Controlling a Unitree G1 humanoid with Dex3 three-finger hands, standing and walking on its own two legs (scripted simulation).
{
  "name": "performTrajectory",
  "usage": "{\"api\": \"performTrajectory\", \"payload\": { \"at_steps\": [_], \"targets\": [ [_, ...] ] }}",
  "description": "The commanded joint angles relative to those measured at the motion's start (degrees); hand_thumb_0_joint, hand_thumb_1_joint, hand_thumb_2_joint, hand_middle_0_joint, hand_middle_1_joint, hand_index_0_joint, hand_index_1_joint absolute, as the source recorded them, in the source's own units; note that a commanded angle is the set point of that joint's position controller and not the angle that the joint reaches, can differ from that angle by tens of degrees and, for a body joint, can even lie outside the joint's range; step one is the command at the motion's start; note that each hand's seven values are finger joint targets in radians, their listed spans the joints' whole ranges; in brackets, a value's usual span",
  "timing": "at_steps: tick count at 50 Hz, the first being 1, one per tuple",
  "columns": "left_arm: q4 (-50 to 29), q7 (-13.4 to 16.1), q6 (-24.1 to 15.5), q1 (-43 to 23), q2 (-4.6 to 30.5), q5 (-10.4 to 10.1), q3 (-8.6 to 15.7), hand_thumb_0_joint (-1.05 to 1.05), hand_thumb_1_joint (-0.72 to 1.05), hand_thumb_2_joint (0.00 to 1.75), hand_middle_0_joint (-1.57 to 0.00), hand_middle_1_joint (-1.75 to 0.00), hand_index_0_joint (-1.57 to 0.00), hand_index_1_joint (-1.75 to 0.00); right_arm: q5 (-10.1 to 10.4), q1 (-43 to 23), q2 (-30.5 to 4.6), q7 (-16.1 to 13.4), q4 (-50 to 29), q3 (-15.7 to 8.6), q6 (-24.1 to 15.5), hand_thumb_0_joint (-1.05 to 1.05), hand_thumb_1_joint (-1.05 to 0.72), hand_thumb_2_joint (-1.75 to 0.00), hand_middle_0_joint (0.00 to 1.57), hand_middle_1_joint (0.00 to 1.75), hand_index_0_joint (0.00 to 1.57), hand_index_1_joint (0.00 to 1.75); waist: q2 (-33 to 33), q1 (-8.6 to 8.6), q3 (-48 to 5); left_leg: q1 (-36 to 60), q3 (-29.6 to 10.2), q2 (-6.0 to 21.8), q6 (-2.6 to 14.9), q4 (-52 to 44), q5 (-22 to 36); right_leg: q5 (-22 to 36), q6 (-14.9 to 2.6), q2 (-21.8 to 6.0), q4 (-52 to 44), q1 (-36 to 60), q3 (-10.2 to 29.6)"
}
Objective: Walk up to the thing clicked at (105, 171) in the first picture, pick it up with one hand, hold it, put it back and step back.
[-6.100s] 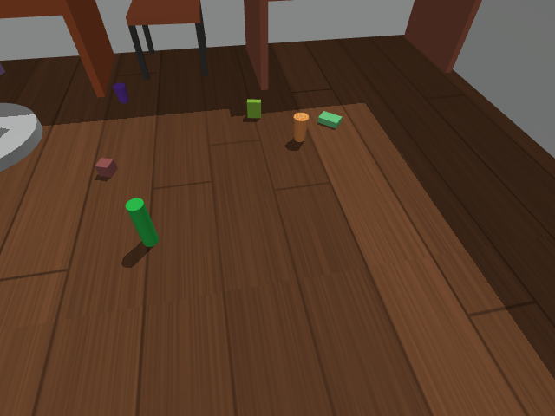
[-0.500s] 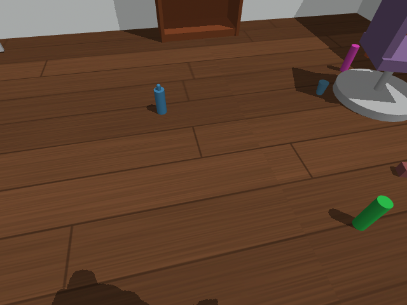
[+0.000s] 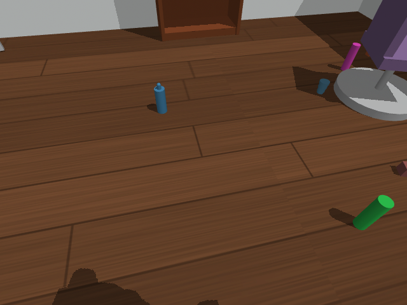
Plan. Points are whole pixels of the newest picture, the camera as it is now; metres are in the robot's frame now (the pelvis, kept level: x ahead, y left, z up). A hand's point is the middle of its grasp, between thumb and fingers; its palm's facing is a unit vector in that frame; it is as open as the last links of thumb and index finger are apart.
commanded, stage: stand
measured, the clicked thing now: out of the picture +1.02 -1.27 -0.75
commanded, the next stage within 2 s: walk up in 0.42 s
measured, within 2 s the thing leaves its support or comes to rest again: neither
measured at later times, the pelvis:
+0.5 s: pelvis +0.01 +0.00 +0.00, yaw -2 degrees
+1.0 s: pelvis +0.15 -0.11 -0.01, yaw -9 degrees
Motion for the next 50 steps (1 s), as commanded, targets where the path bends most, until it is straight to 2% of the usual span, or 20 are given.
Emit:
{"api": "performTrajectory", "payload": {
  "at_steps": [1,20,21,22,24,25,26,27,28,30,32,33,34,35,36,37,38,40,43,50],
  "targets": [
    [-3.4,0.9,-1.5,-1.4,12.3,0.3,2.5,0.0,0.9,0.9,-0.2,-0.3,-0.2,-0.3,-0.2,-2.0,-12.4,-0.7,-3.5,-2.2,-1.4,0.0,-0.9,-0.9,0.2,0.3,0.2,0.3,-0.1,0.22,-4.4,0.4,-3.3,5.6,2.7,-1.0,12.2,8.4,-1.63,-6.3,-3.0,0.7,4.7],
    [-3.6,0.9,-1.5,-1.2,12.4,0.2,2.5,0.0,0.9,0.9,-0.2,-0.3,-0.2,-0.3,-0.2,-1.6,-12.3,-0.8,-3.8,-2.2,-1.6,0.0,-0.9,-0.9,0.2,0.3,0.2,0.3,0.1,0.3,-4.7,0.8,-3.1,5.6,2.56,-1.2,14.9,10.2,-1.56,-6.2,-2.4,1.4,4.5],
    [-8.0,-1.3,-1.9,1.6,17.9,1.5,7.0,0.0,0.9,0.9,-0.2,-0.3,-0.2,-0.3,-1.7,2.2,-18.1,0.2,-7.2,-6.9,-3.2,0.0,-0.9,-0.9,0.2,0.3,0.2,0.3,-2.9,-0.51,-10.4,3.9,-1.5,4.3,6.71,3.1,-19.6,-18.6,-4.4,-3.6,2.2,-2.1,6.3],
    [-8.3,-2.0,-1.8,-0.2,17.3,2.0,7.0,0.0,0.9,0.9,-0.2,-0.3,-0.2,-0.3,-2.3,3.5,-19.0,0.8,-6.4,-7.5,-3.7,0.0,-0.9,-0.9,0.2,0.3,0.2,0.3,0.0,-1.59,-6.3,3.0,-3.6,5.6,7.72,2.5,-29.1,-27.1,-5.23,-4.1,5.6,-10.5,7.3],
    [-11.2,-3.1,-1.7,-6.4,13.4,2.4,6.8,0.0,0.9,0.9,-0.2,-0.3,-0.2,-0.3,-2.3,7.0,-20.1,1.2,-6.9,-9.1,-4.0,0.0,-0.9,-0.9,0.2,0.3,0.2,0.3,5.7,-4.7,2.1,4.9,-14.4,12.9,12.29,-4.6,-35.7,-20.8,-3.7,-1.0,17.8,-27.2,4.1],
    [-12.7,-3.2,-1.9,-8.4,12.6,2.4,6.5,0.0,0.9,0.9,-0.2,-0.3,-0.2,-0.3,-2.5,8.7,-21.2,1.3,-7.1,-9.9,-4.5,0.0,-0.9,-0.9,0.2,0.3,0.2,0.3,10.4,-6.29,5.6,6.9,-22.3,19.7,15.97,-10.5,-34.0,-16.9,-2.87,-0.1,29.2,-35.2,4.9],
    [-13.4,-3.2,-2.2,-8.2,13.4,2.5,6.5,0.0,0.9,0.9,-0.2,-0.3,-0.2,-0.3,-2.5,9.2,-22.1,1.1,-8.1,-10.4,-5.1,0.0,-0.9,-0.9,0.2,0.3,0.2,0.3,7.6,-6.02,5.0,8.3,-25.1,23.1,17.95,-11.6,-31.7,-16.5,-3.23,-2.5,31.0,-37.4,9.6],
    [-13.5,-3.7,-2.6,-6.3,14.6,2.1,6.7,0.0,0.9,0.9,-0.2,-0.3,-0.2,-0.3,-2.3,8.1,-21.1,1.1,-9.2,-10.1,-5.6,0.0,-0.9,-0.9,0.2,0.3,0.2,0.3,4.5,-4.37,2.3,8.5,-23.6,22.3,17.33,-11.9,-32.0,-14.4,-2.98,-4.1,33.5,-35.7,12.0],
    [-13.3,-4.4,-2.6,-4.4,14.8,1.7,6.9,0.0,0.9,0.9,-0.2,-0.3,-0.2,-0.3,-2.4,5.6,-20.6,1.2,-10.3,-10.0,-5.6,0.0,-0.9,-0.9,0.2,0.3,0.2,0.3,6.0,-2.93,1.1,7.0,-19.5,20.6,16.08,-12.7,-33.0,-13.3,-2.59,-5.0,32.4,-33.6,11.0],
    [-12.8,-5.3,-2.6,0.4,14.8,1.4,6.9,0.0,0.9,0.9,-0.2,-0.3,-0.2,-0.3,-2.7,-1.3,-20.8,1.6,-12.9,-10.3,-5.6,0.0,-0.9,-0.9,0.2,0.3,0.2,0.3,12.7,0.46,0.7,3.1,-11.3,18.6,14.25,-12.0,-27.2,-12.8,-1.82,-6.1,25.6,-26.0,7.5],
    [-11.1,-5.6,-2.7,4.2,14.8,1.6,7.5,0.0,0.9,0.9,-0.2,-0.3,-0.2,-0.3,-3.1,-3.5,-19.4,1.9,-13.7,-10.2,-5.2,0.0,-0.9,-0.9,0.2,0.3,0.2,0.3,12.1,2.14,-0.3,-4.9,-2.0,13.7,11.44,-7.8,-21.1,-8.5,-1.73,-3.7,19.3,-13.0,3.7],
    [-10.2,-5.5,-2.7,6.8,14.7,1.8,7.9,0.0,0.9,0.9,-0.2,-0.3,-0.2,-0.3,-3.3,-4.3,-18.9,2.1,-13.8,-10.1,-4.9,0.0,-0.9,-0.9,0.2,0.3,0.2,0.3,9.7,3.58,0.2,-9.4,1.8,11.7,10.5,-4.0,-21.7,-4.8,-1.32,-1.9,15.2,-6.5,0.5],
    [-8.5,-5.1,-3.0,12.3,15.0,1.8,8.5,0.0,0.9,0.9,-0.2,-0.3,-0.2,-0.3,-3.1,-5.3,-17.9,2.1,-14.1,-9.8,-4.5,0.0,-0.9,-0.9,0.2,0.3,0.2,0.3,5.1,6.59,-1.3,-15.0,4.8,9.7,9.15,3.8,-22.7,0.4,-1.16,-0.3,11.6,3.3,-1.3],
    [-5.9,-4.2,-3.5,21.0,18.1,2.0,9.9,0.0,0.9,0.9,-0.2,-0.3,-0.2,-0.3,-3.4,-4.4,-14.6,2.1,-14.4,-8.8,-4.2,0.0,-0.9,-0.9,0.2,0.3,0.2,0.3,-7.2,10.34,-5.3,-23.5,8.3,5.3,7.67,21.1,-22.8,-3.5,-1.36,1.2,11.3,16.5,-0.1],
    [-6.1,-2.9,-3.8,26.5,23.2,2.4,11.3,0.0,0.9,0.9,-0.2,-0.3,-0.2,-0.3,-2.9,-3.2,-9.4,2.3,-16.0,-6.7,-4.2,0.0,-0.9,-0.9,0.2,0.3,0.2,0.3,-23.9,12.63,-4.7,-35.7,11.6,-2.2,5.98,40.4,-28.6,-24.3,-4.09,-8.0,-0.5,18.9,17.9],
    [-9.8,-2.8,-4.2,20.2,25.6,2.3,10.7,0.0,0.9,0.9,-0.2,-0.3,-0.2,-0.3,-1.9,-3.4,-11.8,2.3,-17.2,-7.1,-3.9,0.0,-0.9,-0.9,0.2,0.3,0.2,0.3,-20.2,8.7,-2.8,-35.9,4.4,-1.5,3.8,45.9,-22.9,-43.4,-11.28,-20.7,-14.9,7.0,44.7],
    [-12.9,-2.8,-4.3,12.3,26.2,1.4,10.2,0.0,0.9,0.9,-0.2,-0.3,-0.2,-0.3,-1.8,-4.3,-16.8,2.3,-15.8,-8.2,-3.7,0.0,-0.9,-0.9,0.2,0.3,0.2,0.3,-10.5,5.57,3.8,-33.6,-0.1,3.2,3.21,47.6,-17.4,-45.6,-13.85,-22.3,-16.3,-1.9,46.0],
    [-14.7,-2.3,-4.6,6.3,21.5,0.6,9.0,0.0,0.9,0.9,-0.2,-0.3,-0.2,-0.3,-1.2,1.9,-17.7,3.0,-12.6,-8.4,-3.8,0.0,-0.9,-0.9,0.2,0.3,0.2,0.3,-5.5,1.1,5.0,-30.9,1.0,6.4,3.16,45.0,-9.4,-32.9,-11.97,-16.7,-12.1,-3.4,33.2],
    [-14.9,-2.4,-5.3,7.5,19.1,0.4,8.0,0.0,0.9,0.9,-0.2,-0.3,-0.2,-0.3,-1.3,5.1,-16.3,4.3,-11.9,-8.4,-3.7,0.0,-0.9,-0.9,0.2,0.3,0.2,0.3,-6.8,0.29,4.7,-24.4,2.2,7.1,2.61,36.2,-6.3,-21.2,-11.56,-12.2,-10.8,-7.2,21.1],
    [-16.8,-2.6,-5.9,12.3,19.5,0.5,8.0,0.0,0.9,0.9,-0.2,-0.3,-0.2,-0.3,-1.8,-3.3,-14.1,5.1,-17.4,-8.4,-3.7,0.0,-0.9,-0.9,0.2,0.3,0.2,0.3,-5.4,3.87,4.2,-24.2,5.6,5.7,1.2,17.9,0.3,-11.5,-11.61,-10.3,-8.5,-1.7,14.7]
  ]
}}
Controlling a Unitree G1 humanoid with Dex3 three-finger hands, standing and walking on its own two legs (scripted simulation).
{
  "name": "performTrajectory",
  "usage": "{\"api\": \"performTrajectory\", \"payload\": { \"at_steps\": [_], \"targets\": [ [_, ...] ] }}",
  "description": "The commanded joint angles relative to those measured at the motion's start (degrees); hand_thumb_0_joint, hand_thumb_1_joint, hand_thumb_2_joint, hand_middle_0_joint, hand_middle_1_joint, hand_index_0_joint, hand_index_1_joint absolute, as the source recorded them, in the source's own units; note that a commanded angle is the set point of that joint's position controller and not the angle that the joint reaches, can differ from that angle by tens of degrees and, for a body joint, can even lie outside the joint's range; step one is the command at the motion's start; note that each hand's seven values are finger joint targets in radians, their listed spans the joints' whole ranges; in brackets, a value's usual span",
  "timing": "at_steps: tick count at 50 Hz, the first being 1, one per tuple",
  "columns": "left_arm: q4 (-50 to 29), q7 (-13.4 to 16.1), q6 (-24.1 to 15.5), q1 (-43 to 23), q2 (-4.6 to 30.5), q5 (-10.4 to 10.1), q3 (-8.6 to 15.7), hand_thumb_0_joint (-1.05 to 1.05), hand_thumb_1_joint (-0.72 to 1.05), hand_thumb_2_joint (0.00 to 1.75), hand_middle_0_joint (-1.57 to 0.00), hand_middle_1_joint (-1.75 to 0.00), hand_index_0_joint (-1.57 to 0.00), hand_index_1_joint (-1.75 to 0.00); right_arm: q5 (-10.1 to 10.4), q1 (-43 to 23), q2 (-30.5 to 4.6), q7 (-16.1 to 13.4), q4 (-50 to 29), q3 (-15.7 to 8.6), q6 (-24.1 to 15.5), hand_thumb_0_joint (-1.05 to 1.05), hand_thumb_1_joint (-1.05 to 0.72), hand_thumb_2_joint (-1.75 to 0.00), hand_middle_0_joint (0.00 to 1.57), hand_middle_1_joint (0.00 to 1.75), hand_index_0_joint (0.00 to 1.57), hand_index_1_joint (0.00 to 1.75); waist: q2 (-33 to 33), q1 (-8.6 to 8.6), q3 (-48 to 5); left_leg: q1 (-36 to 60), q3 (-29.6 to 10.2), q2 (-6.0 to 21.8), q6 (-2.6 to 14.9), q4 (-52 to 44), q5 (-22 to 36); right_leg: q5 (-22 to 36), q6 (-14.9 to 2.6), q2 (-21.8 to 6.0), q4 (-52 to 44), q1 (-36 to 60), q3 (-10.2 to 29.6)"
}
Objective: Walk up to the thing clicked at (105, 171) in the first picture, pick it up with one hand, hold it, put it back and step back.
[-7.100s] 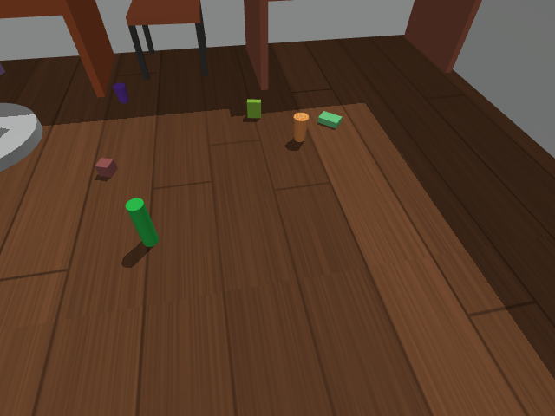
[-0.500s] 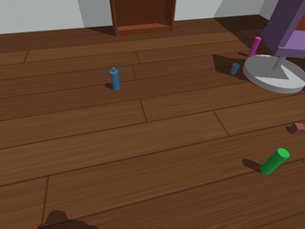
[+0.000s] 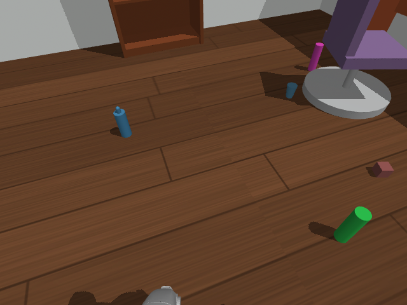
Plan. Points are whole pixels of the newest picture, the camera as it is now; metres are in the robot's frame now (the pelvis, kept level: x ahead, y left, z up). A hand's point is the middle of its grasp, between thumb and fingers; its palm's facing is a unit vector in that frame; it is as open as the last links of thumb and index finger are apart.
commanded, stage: walk up
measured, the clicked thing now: (382, 169) +1.05 -1.01 -0.74
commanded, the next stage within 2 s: none
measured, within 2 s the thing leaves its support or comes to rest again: neither
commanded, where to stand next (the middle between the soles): +1.06 -0.05 m, yaw -6 degrees
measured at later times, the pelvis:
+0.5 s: pelvis +0.26 +0.00 -0.01, yaw -5 degrees
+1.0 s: pelvis +0.51 -0.01 -0.02, yaw -4 degrees
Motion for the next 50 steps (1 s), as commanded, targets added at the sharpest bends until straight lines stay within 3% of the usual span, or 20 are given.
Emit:
{"api": "performTrajectory", "payload": {
  "at_steps": [1,5,7,8,9,10,12,15,21,24,26,27,28,29,32,35,44,48,49,50],
  "targets": [
    [-6.1,1.2,-2.4,-0.4,16.8,0.1,4.8,0.0,0.9,0.9,-0.2,-0.3,-0.2,-0.3,-0.2,-9.4,-9.5,-0.3,-8.0,-2.5,-2.3,0.0,-0.9,-0.9,0.2,0.3,0.2,0.3,-7.0,2.14,4.7,-3.2,0.2,0.5,-0.28,-8.2,4.9,-3.9,-7.6,-13.9,-11.4,-1.5,12.2],
    [-6.9,1.7,-2.1,0.0,17.2,0.0,4.1,0.0,0.9,0.9,-0.2,-0.3,-0.2,-0.3,0.1,-8.7,-8.6,-0.8,-9.1,-2.7,-3.1,0.0,-0.9,-0.9,0.2,0.3,0.2,0.3,-6.5,0.73,2.6,6.0,2.4,-2.2,1.7,-12.1,4.6,17.7,-7.13,-15.0,-3.8,-1.2,9.7],
    [-7.9,2.2,-2.0,-0.4,15.9,-0.4,3.2,0.0,0.9,0.9,-0.2,-0.3,-0.2,-0.3,-0.3,2.7,-10.9,-1.6,-6.3,-4.0,-3.6,0.0,-0.9,-0.9,0.2,0.3,0.2,0.3,-0.8,-5.27,-3.4,24.9,3.2,-5.1,4.15,-16.0,4.4,27.5,-4.56,-10.6,13.8,-7.4,4.5],
    [-8.5,2.5,-1.9,1.7,12.7,-1.2,2.0,0.0,0.9,0.9,-0.2,-0.3,-0.2,-0.3,-1.4,11.2,-14.8,-2.2,-5.1,-5.6,-3.9,0.0,-0.9,-0.9,0.2,0.3,0.2,0.3,7.1,-8.81,-8.7,38.5,-7.0,2.1,8.21,-18.8,-4.6,20.8,-2.16,-6.0,30.2,-18.6,1.3],
    [-8.9,2.8,-1.9,3.5,10.0,-2.0,1.5,0.0,0.9,0.9,-0.2,-0.3,-0.2,-0.3,-1.7,15.8,-18.9,-2.8,-6.0,-7.0,-4.1,0.0,-0.9,-0.9,0.2,0.3,0.2,0.3,12.7,-10.1,-12.9,46.8,-35.3,17.6,13.82,-25.0,-15.5,-4.8,0.5,3.6,43.8,-32.7,2.4],
    [-8.4,3.4,-1.8,1.7,15.6,-1.5,2.4,0.0,0.9,0.9,-0.2,-0.3,-0.2,-0.3,0.9,13.7,-19.8,-2.7,-6.8,-7.4,-3.9,0.0,-0.9,-0.9,0.2,0.3,0.2,0.3,5.7,-9.9,-13.8,43.2,-39.5,20.9,18.19,-28.1,-16.3,-12.9,-0.71,1.1,48.5,-33.2,9.7],
    [-7.4,3.0,-2.3,1.4,15.1,-1.6,1.8,0.0,0.9,0.9,-0.2,-0.3,-0.2,-0.3,1.8,6.8,-15.4,-3.0,-9.0,-5.3,-3.7,0.0,-0.9,-0.9,0.2,0.3,0.2,0.3,2.6,-5.88,-5.0,32.8,-23.0,16.1,14.98,-27.8,-6.8,-6.1,-0.18,-4.0,47.1,-33.0,10.0],
    [-6.2,1.8,-2.0,1.5,12.9,-1.2,2.0,0.0,0.9,0.9,-0.2,-0.3,-0.2,-0.3,1.7,5.1,-12.4,-3.2,-9.6,-3.5,-4.5,0.0,-0.9,-0.9,0.2,0.3,0.2,0.3,4.3,-4.0,-1.3,21.8,-9.3,11.9,13.45,-27.5,11.7,-4.5,1.35,-6.8,38.3,-26.4,7.6],
    [-7.7,-0.5,-1.7,-4.3,11.6,0.1,2.5,0.0,0.9,0.9,-0.2,-0.3,-0.2,-0.3,1.2,1.6,-14.5,-2.4,-11.8,-3.4,-4.9,0.0,-0.9,-0.9,0.2,0.3,0.2,0.3,6.5,-3.34,0.2,15.2,-2.7,9.4,12.5,-28.7,-0.3,4.9,2.15,-7.4,16.0,-19.1,0.3],
    [-5.9,-0.8,-1.6,-2.7,12.5,0.3,3.6,0.0,0.9,0.9,-0.2,-0.3,-0.2,-0.3,1.4,-0.7,-14.5,-2.1,-12.0,-3.2,-4.2,0.0,-0.9,-0.9,0.2,0.3,0.2,0.3,3.5,-0.36,-0.3,8.6,-0.2,7.4,10.38,-24.3,-11.3,10.8,1.79,-5.3,12.9,-8.8,-3.0],
    [-4.8,-0.2,-2.0,1.0,14.9,0.6,4.9,0.0,0.9,0.9,-0.2,-0.3,-0.2,-0.3,1.2,0.6,-12.1,-2.1,-11.8,-2.1,-3.9,0.0,-0.9,-0.9,0.2,0.3,0.2,0.3,-2.4,2.46,-2.8,3.9,3.0,4.7,8.1,-12.5,-5.3,5.5,0.28,-3.6,11.9,2.0,-3.8],
    [-3.5,0.7,-2.6,7.0,17.8,0.6,6.3,0.0,0.9,0.9,-0.2,-0.3,-0.2,-0.3,1.1,3.6,-8.8,-2.1,-11.7,-1.0,-3.9,0.0,-0.9,-0.9,0.2,0.3,0.2,0.3,-14.3,5.58,-5.9,-0.9,5.5,0.4,5.95,5.3,-4.0,-6.9,-1.31,-7.9,5.4,9.6,5.3],
    [-5.0,1.5,-3.2,8.7,23.7,0.4,7.1,0.0,0.9,0.9,-0.2,-0.3,-0.2,-0.3,1.7,6.7,-6.2,-2.2,-12.4,0.0,-3.6,0.0,-0.9,-0.9,0.2,0.3,0.2,0.3,-23.7,4.56,-6.8,-10.8,5.0,-7.2,2.82,20.4,-16.3,-18.1,-7.01,-24.4,-8.7,11.5,36.7],
    [-6.0,1.5,-3.0,5.1,24.2,-0.4,6.4,0.0,0.9,0.9,-0.2,-0.3,-0.2,-0.3,1.1,4.0,-12.3,-3.0,-11.1,-1.5,-2.8,0.0,-0.9,-0.9,0.2,0.3,0.2,0.3,-15.4,4.14,-4.1,-10.5,-1.6,-3.6,2.36,25.7,-18.3,-24.1,-12.36,-28.1,-10.4,5.0,43.3],
    [-7.6,2.4,-2.9,-2.4,18.8,-0.8,4.9,0.0,0.9,0.9,-0.2,-0.3,-0.2,-0.3,2.4,5.5,-12.4,-2.7,-7.8,-1.4,-2.7,0.0,-0.9,-0.9,0.2,0.3,0.2,0.3,-9.5,0.33,0.6,-8.6,-5.3,0.5,2.83,22.0,-7.0,-14.8,-9.55,-20.4,-9.1,-2.7,24.0],
    [-7.8,2.2,-3.4,-3.5,16.9,-0.8,4.1,0.0,0.9,0.9,-0.2,-0.3,-0.2,-0.3,1.4,8.7,-11.6,-1.7,-5.8,-1.7,-2.2,0.0,-0.9,-0.9,0.2,0.3,0.2,0.3,-11.2,-1.49,0.8,-3.4,-3.4,0.9,1.19,14.6,-3.3,-3.3,-9.03,-17.0,-9.3,-7.5,13.6],
    [-8.4,2.1,-3.5,-1.7,17.4,-0.4,4.1,0.0,0.9,0.9,-0.2,-0.3,-0.2,-0.3,0.6,-1.1,-9.3,0.0,-9.2,-1.9,-2.7,0.0,-0.9,-0.9,0.2,0.3,0.2,0.3,-8.4,0.11,0.8,4.0,1.9,-0.5,0.92,-8.4,5.3,4.2,-7.82,-15.7,-5.7,-6.3,4.4],
    [-8.8,2.4,-2.8,-2.7,15.7,0.0,2.9,0.0,0.9,0.9,-0.2,-0.3,-0.2,-0.3,0.5,10.3,-12.0,-1.0,-5.9,-3.6,-3.3,0.0,-0.9,-0.9,0.2,0.3,0.2,0.3,-1.3,-7.0,-4.6,25.3,3.3,-3.8,3.94,-12.6,1.7,15.5,-4.94,-12.8,14.4,-13.5,0.6],
    [-9.0,2.6,-2.6,0.0,12.0,-0.5,1.5,0.0,0.9,0.9,-0.2,-0.3,-0.2,-0.3,-0.2,16.8,-16.2,-1.8,-4.8,-5.1,-3.6,0.0,-0.9,-0.9,0.2,0.3,0.2,0.3,10.5,-9.6,-8.4,34.1,-9.3,4.0,7.41,-18.2,-8.5,11.0,-1.95,-7.7,32.8,-21.8,-3.5],
    [-9.5,2.6,-2.4,1.2,9.3,-1.2,0.9,0.0,0.9,0.9,-0.2,-0.3,-0.2,-0.3,-0.1,17.5,-20.4,-2.5,-6.7,-5.9,-3.9,0.0,-0.9,-0.9,0.2,0.3,0.2,0.3,15.7,-8.85,-7.5,38.5,-37.1,17.6,12.29,-27.5,-15.2,-12.2,0.39,1.7,43.0,-35.7,-0.3]
  ]
}}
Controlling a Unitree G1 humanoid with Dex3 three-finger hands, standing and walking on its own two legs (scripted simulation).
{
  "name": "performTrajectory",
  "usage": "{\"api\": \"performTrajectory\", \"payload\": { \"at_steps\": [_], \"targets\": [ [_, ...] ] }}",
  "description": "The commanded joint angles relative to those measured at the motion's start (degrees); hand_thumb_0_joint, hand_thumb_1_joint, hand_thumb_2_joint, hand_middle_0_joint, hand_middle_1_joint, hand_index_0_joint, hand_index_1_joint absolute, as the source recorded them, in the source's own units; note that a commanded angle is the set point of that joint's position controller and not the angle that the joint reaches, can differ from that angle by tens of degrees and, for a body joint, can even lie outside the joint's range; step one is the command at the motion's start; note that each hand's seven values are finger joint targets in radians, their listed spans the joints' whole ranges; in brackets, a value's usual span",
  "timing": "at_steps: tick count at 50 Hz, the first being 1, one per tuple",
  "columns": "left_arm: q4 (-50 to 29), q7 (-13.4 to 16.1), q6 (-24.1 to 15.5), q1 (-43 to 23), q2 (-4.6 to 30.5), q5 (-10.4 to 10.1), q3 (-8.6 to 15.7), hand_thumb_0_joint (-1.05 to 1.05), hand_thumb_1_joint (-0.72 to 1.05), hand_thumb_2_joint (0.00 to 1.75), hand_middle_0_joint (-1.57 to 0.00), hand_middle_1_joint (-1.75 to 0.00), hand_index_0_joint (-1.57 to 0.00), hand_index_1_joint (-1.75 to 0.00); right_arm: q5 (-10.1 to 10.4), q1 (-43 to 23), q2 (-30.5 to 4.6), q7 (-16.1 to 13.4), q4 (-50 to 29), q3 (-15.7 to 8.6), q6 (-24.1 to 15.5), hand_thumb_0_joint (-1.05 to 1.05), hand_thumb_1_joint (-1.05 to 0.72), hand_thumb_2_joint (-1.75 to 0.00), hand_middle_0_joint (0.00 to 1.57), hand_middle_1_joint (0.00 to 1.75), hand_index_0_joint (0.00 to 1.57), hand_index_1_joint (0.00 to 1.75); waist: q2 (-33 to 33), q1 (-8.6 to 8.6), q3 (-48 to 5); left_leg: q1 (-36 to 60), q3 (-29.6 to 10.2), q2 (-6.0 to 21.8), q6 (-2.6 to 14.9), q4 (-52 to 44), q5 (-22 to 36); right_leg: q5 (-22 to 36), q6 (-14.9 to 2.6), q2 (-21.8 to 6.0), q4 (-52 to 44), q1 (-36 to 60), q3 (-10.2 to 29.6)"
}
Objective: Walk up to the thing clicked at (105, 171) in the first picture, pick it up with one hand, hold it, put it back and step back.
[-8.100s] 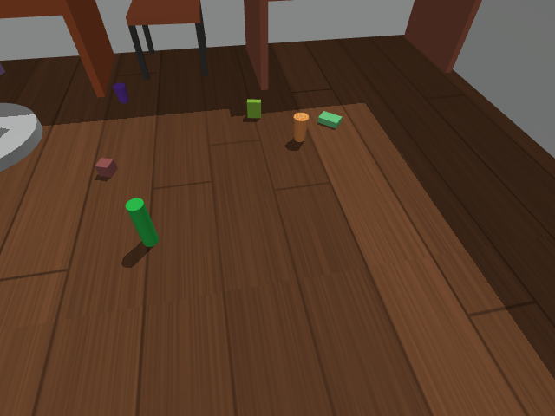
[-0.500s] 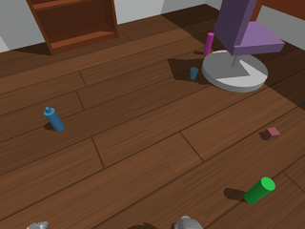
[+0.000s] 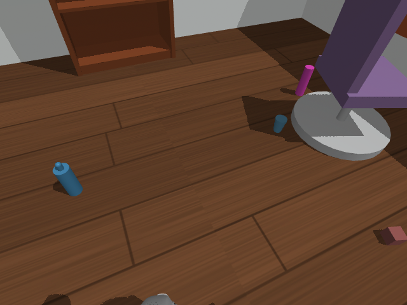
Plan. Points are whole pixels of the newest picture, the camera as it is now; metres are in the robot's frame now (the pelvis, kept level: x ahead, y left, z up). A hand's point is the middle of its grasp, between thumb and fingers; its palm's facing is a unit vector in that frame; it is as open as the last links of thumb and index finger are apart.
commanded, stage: walk up
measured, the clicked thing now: (393, 235) +0.60 -0.96 -0.72
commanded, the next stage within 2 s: none
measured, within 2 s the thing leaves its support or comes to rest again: neither
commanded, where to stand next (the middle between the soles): +0.55 +0.00 m, yaw -2 degrees
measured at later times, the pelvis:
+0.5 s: pelvis +0.20 -0.03 +0.00, yaw -1 degrees
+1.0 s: pelvis +0.38 +0.02 +0.01, yaw +0 degrees
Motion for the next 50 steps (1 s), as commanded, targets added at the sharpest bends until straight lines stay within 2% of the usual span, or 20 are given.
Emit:
{"api": "performTrajectory", "payload": {
  "at_steps": [1,3,6,10,15,19,20,21,22,24,27,33,35,38,40,41,42,43,46,50],
  "targets": [
    [-5.7,2.0,-1.4,-1.6,12.4,-0.5,2.8,0.0,0.9,0.9,-0.2,-0.3,-0.2,-0.3,1.9,12.9,-21.2,-2.4,-3.4,-6.3,-2.3,0.0,-0.9,-0.9,0.2,0.3,0.2,0.3,10.1,-7.97,-8.3,29.2,-42.2,22.1,13.52,-19.2,-17.8,-2.7,-3.61,4.0,33.0,-33.1,9.3],
    [-3.4,1.9,-1.4,-0.4,12.5,-1.2,2.6,0.0,0.9,0.9,-0.2,-0.3,-0.2,-0.3,1.9,6.6,-16.2,-3.0,-4.8,-4.3,-2.2,0.0,-0.9,-0.9,0.2,0.3,0.2,0.3,6.0,-4.23,-2.3,21.8,-26.4,16.9,11.43,-17.7,-7.6,4.3,-3.25,0.8,31.8,-31.0,11.4],
    [-1.0,0.8,-0.8,2.0,11.0,-1.0,2.9,0.0,0.9,0.9,-0.2,-0.3,-0.2,-0.3,1.6,3.1,-13.5,-3.0,-5.6,-3.1,-2.7,0.0,-0.9,-0.9,0.2,0.3,0.2,0.3,9.2,-2.16,-1.0,14.2,-12.9,12.4,9.97,-18.0,0.3,7.8,-1.95,-1.7,23.5,-24.8,8.2],
    [-3.4,-0.6,-0.5,-4.2,9.2,0.0,2.8,0.0,0.9,0.9,-0.2,-0.3,-0.2,-0.3,1.0,4.6,-14.5,-2.9,-6.4,-3.4,-2.9,0.0,-0.9,-0.9,0.2,0.3,0.2,0.3,9.2,-3.69,0.5,15.3,-10.6,13.2,12.91,-19.3,0.2,9.1,-0.51,-3.1,11.3,-26.0,4.5],
    [-3.0,-1.2,-0.8,-6.2,8.6,0.1,3.7,0.0,0.9,0.9,-0.2,-0.3,-0.2,-0.3,1.3,2.1,-14.7,-2.5,-7.7,-3.2,-2.5,0.0,-0.9,-0.9,0.2,0.3,0.2,0.3,8.5,-2.4,0.7,9.3,-7.3,10.6,9.87,-17.9,-7.5,18.6,-1.29,-0.9,0.8,-16.4,1.6],
    [-0.9,-0.1,-2.0,0.2,11.1,0.6,5.1,0.0,0.9,0.9,-0.2,-0.3,-0.2,-0.3,1.3,3.5,-10.9,-2.6,-8.4,-1.6,-1.6,0.0,-0.9,-0.9,0.2,0.3,0.2,0.3,-1.4,1.67,-5.1,3.8,-1.7,5.6,5.7,2.3,0.8,15.0,-3.29,3.0,-7.8,4.2,0.1],
    [-0.3,0.8,-2.5,6.1,14.7,0.9,6.6,0.0,0.9,0.9,-0.2,-0.3,-0.2,-0.3,1.4,5.1,-7.9,-2.7,-9.0,-0.5,-1.8,0.0,-0.9,-0.9,0.2,0.3,0.2,0.3,-12.4,4.59,-8.2,-3.6,1.9,0.8,3.24,19.1,-3.8,7.1,-5.92,-6.4,-13.5,11.3,14.1],
    [-1.5,1.3,-2.8,6.6,20.0,0.4,7.3,0.0,0.9,0.9,-0.2,-0.3,-0.2,-0.3,1.6,6.0,-7.8,-2.8,-9.3,-0.3,-1.4,0.0,-0.9,-0.9,0.2,0.3,0.2,0.3,-16.8,4.07,-7.4,-15.0,0.4,-5.7,0.96,28.8,-21.3,-0.4,-12.88,-20.5,-22.7,13.7,39.9],
    [-2.3,1.3,-2.5,3.6,19.6,-0.2,6.8,0.0,0.9,0.9,-0.2,-0.3,-0.2,-0.3,1.0,3.1,-12.8,-3.5,-8.1,-1.6,-0.7,0.0,-0.9,-0.9,0.2,0.3,0.2,0.3,-9.4,3.55,-4.2,-15.0,-5.8,-1.1,0.62,33.3,-23.4,-2.7,-17.74,-23.4,-22.3,6.9,43.1],
    [-3.4,1.7,-2.4,-0.4,16.0,-0.8,5.8,0.0,0.9,0.9,-0.2,-0.3,-0.2,-0.3,2.0,3.4,-12.1,-3.3,-6.3,-1.6,-0.6,0.0,-0.9,-0.9,0.2,0.3,0.2,0.3,-4.5,1.87,-1.0,-14.1,-9.2,0.7,0.89,32.5,-16.9,4.4,-15.75,-17.6,-21.3,2.0,29.2],
    [-4.6,1.5,-2.5,-4.3,13.6,-0.2,4.8,0.0,0.9,0.9,-0.2,-0.3,-0.2,-0.3,1.2,7.6,-10.9,-2.1,-3.6,-1.8,0.0,0.0,-0.9,-0.9,0.2,0.3,0.2,0.3,-9.0,-1.4,-0.3,-6.8,-6.4,1.7,-0.35,22.7,-11.4,7.7,-12.07,-10.7,-21.8,-6.4,15.0],
    [-5.8,1.1,-2.7,-2.2,14.6,0.1,5.3,0.0,0.9,0.9,-0.2,-0.3,-0.2,-0.3,0.1,1.1,-10.0,-0.7,-4.9,-2.3,0.1,0.0,-0.9,-0.9,0.2,0.3,0.2,0.3,-8.2,0.64,1.0,-5.1,-3.2,2.3,-1.95,7.6,-6.2,0.8,-12.68,-11.5,-23.2,-7.8,11.9],
    [-6.3,1.0,-2.6,-3.6,15.3,0.2,5.2,0.0,0.9,0.9,-0.2,-0.3,-0.2,-0.3,0.1,0.5,-9.6,-0.5,-5.0,-2.4,-0.3,0.0,-0.9,-0.9,0.2,0.3,0.2,0.3,-8.8,-0.05,0.4,-2.1,-2.3,2.0,-1.77,4.4,-4.4,0.4,-12.35,-11.7,-22.0,-8.6,10.9],
    [-6.5,1.0,-2.1,-5.6,15.4,0.2,4.7,0.0,0.9,0.9,-0.2,-0.3,-0.2,-0.3,0.1,2.6,-9.8,-0.5,-3.9,-2.8,-1.0,0.0,-0.9,-0.9,0.2,0.3,0.2,0.3,-5.7,-2.82,-0.2,7.7,-0.1,0.2,-0.9,-0.5,-2.6,1.4,-10.55,-11.0,-16.8,-13.4,8.4],
    [-6.3,1.1,-1.7,-4.6,12.2,0.5,3.4,0.0,0.9,0.9,-0.2,-0.3,-0.2,-0.3,-0.1,9.7,-11.6,-1.5,-1.7,-3.7,-1.6,0.0,-0.9,-0.9,0.2,0.3,0.2,0.3,0.3,-6.7,-4.0,19.4,-0.1,-2.0,0.45,-3.9,-7.3,12.2,-8.13,-7.6,-2.1,-16.6,4.4],
    [-6.6,1.0,-1.6,-1.7,8.2,0.2,2.1,0.0,0.9,0.9,-0.2,-0.3,-0.2,-0.3,-0.5,14.1,-15.9,-2.3,-1.0,-4.9,-2.0,0.0,-0.9,-0.9,0.2,0.3,0.2,0.3,13.4,-8.16,-6.9,26.2,-14.7,6.6,3.51,-12.3,-18.4,14.3,-4.96,-2.6,17.0,-22.8,0.0],
    [-6.6,1.1,-1.3,-1.0,6.1,-0.6,1.5,0.0,0.9,0.9,-0.2,-0.3,-0.2,-0.3,-0.3,14.4,-20.2,-2.8,-2.9,-5.5,-2.4,0.0,-0.9,-0.9,0.2,0.3,0.2,0.3,18.5,-7.6,-4.4,28.7,-38.7,18.3,7.7,-21.0,-21.4,-0.9,-2.25,6.6,26.0,-35.6,1.6],
    [-5.4,2.2,-0.8,-3.0,11.9,-0.2,2.6,0.0,0.9,0.9,-0.2,-0.3,-0.2,-0.3,1.4,12.4,-20.6,-2.8,-3.1,-5.6,-2.1,0.0,-0.9,-0.9,0.2,0.3,0.2,0.3,11.7,-7.16,-1.7,22.5,-40.1,21.4,12.71,-20.3,-20.0,-3.2,-3.24,2.0,30.2,-35.5,7.2],
    [-2.4,1.8,-0.7,-0.6,11.6,-0.9,2.8,0.0,0.9,0.9,-0.2,-0.3,-0.2,-0.3,1.3,6.3,-14.5,-3.4,-4.9,-3.3,-2.2,0.0,-0.9,-0.9,0.2,0.3,0.2,0.3,6.7,-3.21,0.9,16.6,-20.5,13.5,9.78,-17.4,-3.9,5.0,-2.96,-1.4,25.5,-29.9,10.0],
    [-2.6,0.5,-0.2,-1.9,9.6,-0.4,2.7,0.0,0.9,0.9,-0.2,-0.3,-0.2,-0.3,0.8,5.9,-14.1,-3.6,-5.8,-2.9,-2.4,0.0,-0.9,-0.9,0.2,0.3,0.2,0.3,10.3,-3.46,0.4,14.7,-12.2,11.6,11.47,-17.8,0.9,7.3,-0.76,-1.7,15.6,-25.9,5.6]
  ]
}}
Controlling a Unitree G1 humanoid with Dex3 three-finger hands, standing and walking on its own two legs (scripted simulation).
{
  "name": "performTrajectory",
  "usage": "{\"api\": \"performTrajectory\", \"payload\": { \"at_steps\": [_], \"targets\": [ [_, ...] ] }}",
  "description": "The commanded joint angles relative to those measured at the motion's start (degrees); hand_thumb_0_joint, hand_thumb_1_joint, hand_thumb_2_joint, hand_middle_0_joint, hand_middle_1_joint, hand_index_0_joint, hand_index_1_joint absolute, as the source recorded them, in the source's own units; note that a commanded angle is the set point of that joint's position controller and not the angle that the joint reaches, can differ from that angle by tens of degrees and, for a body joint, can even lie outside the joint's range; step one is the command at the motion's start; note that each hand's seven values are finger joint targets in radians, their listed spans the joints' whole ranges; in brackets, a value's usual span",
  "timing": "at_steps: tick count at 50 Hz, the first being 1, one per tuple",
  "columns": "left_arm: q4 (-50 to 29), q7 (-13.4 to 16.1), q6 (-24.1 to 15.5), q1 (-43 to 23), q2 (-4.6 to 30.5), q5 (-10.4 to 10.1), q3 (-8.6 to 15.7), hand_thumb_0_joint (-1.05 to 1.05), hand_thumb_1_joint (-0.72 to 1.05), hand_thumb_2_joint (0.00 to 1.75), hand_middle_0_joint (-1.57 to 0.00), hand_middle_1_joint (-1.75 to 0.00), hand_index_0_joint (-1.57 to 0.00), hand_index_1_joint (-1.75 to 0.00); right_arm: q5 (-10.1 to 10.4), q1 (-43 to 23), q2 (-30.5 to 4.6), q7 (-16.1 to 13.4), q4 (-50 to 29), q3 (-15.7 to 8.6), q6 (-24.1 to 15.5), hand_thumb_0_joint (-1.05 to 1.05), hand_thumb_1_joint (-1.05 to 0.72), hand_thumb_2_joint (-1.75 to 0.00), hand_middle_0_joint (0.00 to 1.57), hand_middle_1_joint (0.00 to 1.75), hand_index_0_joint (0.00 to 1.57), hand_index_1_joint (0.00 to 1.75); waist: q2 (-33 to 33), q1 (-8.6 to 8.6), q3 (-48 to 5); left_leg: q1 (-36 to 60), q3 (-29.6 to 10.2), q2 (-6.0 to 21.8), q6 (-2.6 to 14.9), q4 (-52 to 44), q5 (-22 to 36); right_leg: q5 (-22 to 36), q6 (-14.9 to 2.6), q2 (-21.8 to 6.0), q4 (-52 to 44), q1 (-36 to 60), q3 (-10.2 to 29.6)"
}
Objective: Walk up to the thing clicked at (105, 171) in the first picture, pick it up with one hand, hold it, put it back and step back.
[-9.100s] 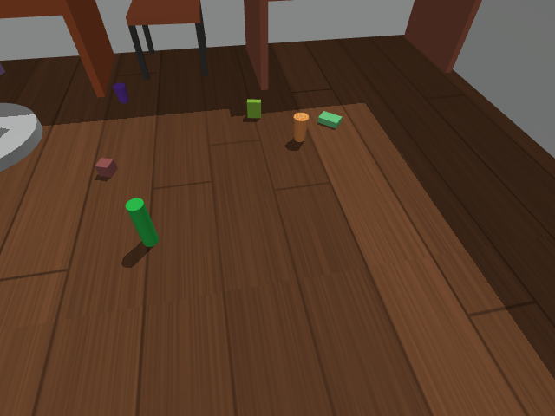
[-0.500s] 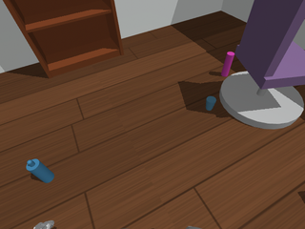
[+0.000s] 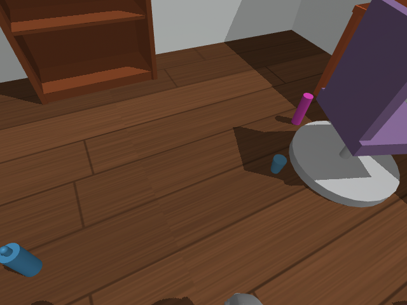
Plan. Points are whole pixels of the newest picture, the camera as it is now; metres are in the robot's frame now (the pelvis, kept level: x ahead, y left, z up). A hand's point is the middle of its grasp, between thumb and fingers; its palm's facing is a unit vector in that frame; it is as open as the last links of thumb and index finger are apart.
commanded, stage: walk up
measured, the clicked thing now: out of the picture +0.23 -0.99 -0.73
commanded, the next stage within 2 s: stand in 1.20 s
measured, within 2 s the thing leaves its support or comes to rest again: neither
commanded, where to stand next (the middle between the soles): +0.17 -0.02 m, yaw -2 degrees
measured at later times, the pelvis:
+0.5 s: pelvis +0.10 -0.02 -0.02, yaw +0 degrees
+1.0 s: pelvis +0.13 +0.00 +0.01, yaw +0 degrees
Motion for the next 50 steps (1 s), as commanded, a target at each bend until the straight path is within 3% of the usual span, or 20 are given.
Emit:
{"api": "performTrajectory", "payload": {
  "at_steps": [1,3,7,9,10,11,12,13,15,17,20,22,23,24,25,26,29,30,37,50],
  "targets": [
    [-4.5,-0.3,-1.5,0.1,9.6,0.6,3.6,0.0,0.9,0.9,-0.2,-0.3,-0.2,-0.3,-0.4,2.8,-16.6,-1.3,-4.0,-4.6,-1.4,0.0,-0.9,-0.9,0.2,0.3,0.2,0.3,13.4,-1.12,-0.1,5.4,-13.5,14.7,12.77,-15.2,6.2,1.9,1.54,-2.8,-8.0,-6.1,-1.0],
    [-5.1,-0.5,-1.6,-1.4,8.8,0.8,3.5,0.0,0.9,0.9,-0.2,-0.3,-0.2,-0.3,-0.3,2.4,-16.8,-1.2,-4.4,-4.6,-1.1,0.0,-0.9,-0.9,0.2,0.3,0.2,0.3,12.6,-1.19,-0.5,5.4,-12.0,14.7,12.89,-14.0,8.1,4.8,1.4,-2.7,-13.6,-4.0,-2.3],
    [-3.4,0.6,-1.9,-0.4,6.8,0.9,3.4,0.0,0.9,0.9,-0.2,-0.3,-0.2,-0.3,0.0,-1.0,-15.1,-1.7,-4.7,-3.2,0.3,0.0,-0.9,-0.9,0.2,0.3,0.2,0.3,10.7,1.17,-1.9,-1.9,-6.8,11.9,9.81,-4.4,20.5,12.8,0.99,1.4,-21.9,8.8,-5.5],
    [-1.6,1.5,-2.4,3.8,8.8,1.1,4.0,0.0,0.9,0.9,-0.2,-0.3,-0.2,-0.3,0.7,-2.1,-11.9,-2.0,-5.2,-1.9,1.0,0.0,-0.9,-0.9,0.2,0.3,0.2,0.3,4.6,3.83,-5.6,-5.1,-3.7,7.9,6.19,5.9,13.3,16.6,0.01,2.9,-28.3,19.4,-4.7],
    [-1.8,2.0,-2.8,4.9,12.0,1.6,4.9,0.0,0.9,0.9,-0.2,-0.3,-0.2,-0.3,1.1,0.0,-8.8,-2.1,-5.3,-0.8,1.0,0.0,-0.9,-0.9,0.2,0.3,0.2,0.3,-5.0,4.53,-8.2,-8.8,-0.9,4.1,3.72,15.8,2.7,16.0,-1.91,-3.9,-33.2,23.7,4.4],
    [-3.3,2.5,-3.1,4.0,15.3,1.4,5.4,0.0,0.9,0.9,-0.2,-0.3,-0.2,-0.3,0.8,3.6,-5.8,-2.1,-4.9,0.5,1.7,0.0,-0.9,-0.9,0.2,0.3,0.2,0.3,-10.9,2.83,-9.0,-14.4,-2.2,-1.3,0.8,24.2,-16.6,15.1,-6.35,-17.5,-38.9,24.5,25.5],
    [-3.5,2.4,-2.6,1.4,17.3,0.8,5.5,0.0,0.9,0.9,-0.2,-0.3,-0.2,-0.3,0.4,3.0,-11.8,-3.0,-3.1,-1.7,2.7,0.0,-0.9,-0.9,0.2,0.3,0.2,0.3,-7.2,2.98,-7.8,-14.4,-5.8,-0.2,1.04,28.5,-22.4,10.3,-13.64,-20.9,-39.1,20.5,30.5],
    [-4.0,2.6,-2.2,0.4,15.7,0.4,5.1,0.0,0.9,0.9,-0.2,-0.3,-0.2,-0.3,0.4,2.2,-13.4,-3.4,-1.9,-2.0,3.0,0.0,-0.9,-0.9,0.2,0.3,0.2,0.3,-4.6,2.94,-5.4,-15.6,-7.5,0.7,0.84,30.4,-22.5,9.3,-14.4,-19.3,-38.9,18.6,27.4],
    [-4.3,3.0,-1.9,-2.5,13.4,0.8,4.0,0.0,0.9,0.9,-0.2,-0.3,-0.2,-0.3,0.7,2.1,-12.6,-3.3,-0.4,-1.8,2.9,0.0,-0.9,-0.9,0.2,0.3,0.2,0.3,-4.6,1.74,-4.8,-14.9,-8.0,2.7,0.49,26.7,-18.4,13.1,-11.64,-15.0,-36.9,16.2,18.4],
    [-4.1,3.0,-1.7,-5.2,12.2,1.2,3.4,0.0,0.9,0.9,-0.2,-0.3,-0.2,-0.3,0.3,3.4,-11.3,-3.0,2.1,-1.5,3.0,0.0,-0.9,-0.9,0.2,0.3,0.2,0.3,-6.4,0.66,-5.3,-9.0,-6.4,2.3,-0.19,20.0,-13.7,18.6,-9.51,-11.5,-34.6,11.1,11.1],
    [-3.6,3.0,-1.1,-6.9,11.6,1.2,3.1,0.0,0.9,0.9,-0.2,-0.3,-0.2,-0.3,0.1,1.8,-10.2,-2.9,3.6,-1.3,3.1,0.0,-0.9,-0.9,0.2,0.3,0.2,0.3,-8.0,0.92,-7.5,-4.0,-4.3,0.8,-0.56,10.7,-10.9,23.3,-9.11,-10.5,-31.1,9.9,7.9],
    [-3.4,2.9,-0.3,-10.5,11.4,0.4,2.7,0.0,0.9,0.9,-0.2,-0.3,-0.2,-0.3,-0.1,2.3,-10.1,-3.2,5.4,-1.6,2.9,0.0,-0.9,-0.9,0.2,0.3,0.2,0.3,-6.3,-1.04,-7.8,3.4,-2.8,-0.1,-0.23,3.6,-1.0,17.3,-7.31,-10.0,-28.7,3.7,6.4],
    [-3.4,2.8,0.1,-10.7,9.7,0.1,2.1,0.0,0.9,0.9,-0.2,-0.3,-0.2,-0.3,-0.4,0.9,-11.1,-3.3,5.6,-1.8,2.7,0.0,-0.9,-0.9,0.2,0.3,0.2,0.3,-3.3,-1.1,-6.8,5.0,-4.6,0.6,0.09,0.2,2.4,12.9,-5.21,-9.1,-28.2,0.9,6.0],
    [-3.5,2.7,0.4,-10.7,7.7,-0.2,1.4,0.0,0.9,0.9,-0.2,-0.3,-0.2,-0.3,-1.0,-0.7,-13.2,-3.4,5.0,-2.2,2.3,0.0,-0.9,-0.9,0.2,0.3,0.2,0.3,1.5,-0.65,-6.7,4.5,-11.8,5.8,1.39,-4.1,2.2,9.0,-2.79,-6.9,-25.9,-0.9,4.6],
    [-2.0,2.6,0.8,-9.6,6.6,-0.7,1.1,0.0,0.9,0.9,-0.2,-0.3,-0.2,-0.3,-0.6,-7.1,-15.6,-3.2,3.6,-2.2,2.0,0.0,-0.9,-0.9,0.2,0.3,0.2,0.3,7.6,2.05,-5.0,-3.9,-21.4,11.7,4.54,-8.6,-5.0,-0.7,0.1,-1.2,-24.2,3.1,0.8],
    [0.3,2.7,1.1,-9.7,8.2,-0.4,1.7,0.0,0.9,0.9,-0.2,-0.3,-0.2,-0.3,0.1,-10.3,-15.3,-2.8,4.2,-1.7,2.1,0.0,-0.9,-0.9,0.2,0.3,0.2,0.3,7.6,2.89,-3.6,-10.0,-20.2,12.6,6.29,-9.1,-9.4,-2.8,-0.05,0.4,-22.6,10.9,-0.7],
    [2.7,2.3,0.5,-11.5,8.8,0.2,1.6,0.0,0.9,0.9,-0.2,-0.3,-0.2,-0.3,0.0,-11.1,-11.8,-2.6,6.3,0.0,2.3,0.0,-0.9,-0.9,0.2,0.3,0.2,0.3,5.2,2.19,-2.8,-8.7,-13.2,6.3,1.97,-7.3,-7.8,2.4,-0.95,-3.2,-30.5,12.2,3.5],
    [3.2,2.2,0.2,-12.1,9.0,0.1,1.4,0.0,0.9,0.9,-0.2,-0.3,-0.2,-0.3,0.1,-10.7,-11.8,-2.6,7.1,0.2,2.1,0.0,-0.9,-0.9,0.2,0.3,0.2,0.3,6.8,1.62,-4.1,-5.7,-12.5,5.9,1.44,-7.1,-4.9,6.0,-1.21,-4.2,-30.9,12.0,3.8],
    [8.0,2.1,0.5,-14.3,7.7,-0.6,0.2,0.0,0.9,0.9,-0.2,-0.3,-0.2,-0.3,0.4,-14.0,-11.7,-2.8,10.4,0.9,1.9,0.0,-0.9,-0.9,0.2,0.3,0.2,0.3,7.0,1.99,-6.7,1.1,-11.9,7.3,1.35,-10.6,6.5,15.6,0.79,-3.4,-33.3,15.9,0.7],
    [12.6,2.0,0.5,-16.9,6.8,0.1,0.0,0.0,0.9,0.9,-0.2,-0.3,-0.2,-0.3,0.5,-17.5,-10.6,-2.7,14.0,0.6,2.6,0.0,-0.9,-0.9,0.2,0.3,0.2,0.3,3.2,1.3,-7.2,6.8,-9.9,6.4,-0.05,-15.1,8.5,18.1,1.92,-5.3,-40.7,19.1,1.3]
  ]
}}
